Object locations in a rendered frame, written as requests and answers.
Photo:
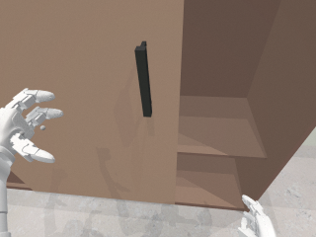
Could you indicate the wardrobe door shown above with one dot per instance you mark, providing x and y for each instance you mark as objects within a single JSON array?
[
  {"x": 83, "y": 52},
  {"x": 12, "y": 178}
]

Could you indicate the left robot hand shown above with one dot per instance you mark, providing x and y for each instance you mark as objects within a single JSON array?
[{"x": 12, "y": 122}]

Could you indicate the right robot hand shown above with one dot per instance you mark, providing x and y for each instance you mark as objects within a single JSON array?
[{"x": 261, "y": 225}]

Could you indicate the robot left forearm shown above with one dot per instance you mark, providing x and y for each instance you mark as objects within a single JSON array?
[{"x": 6, "y": 161}]

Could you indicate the handle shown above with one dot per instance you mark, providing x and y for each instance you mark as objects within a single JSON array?
[{"x": 143, "y": 78}]

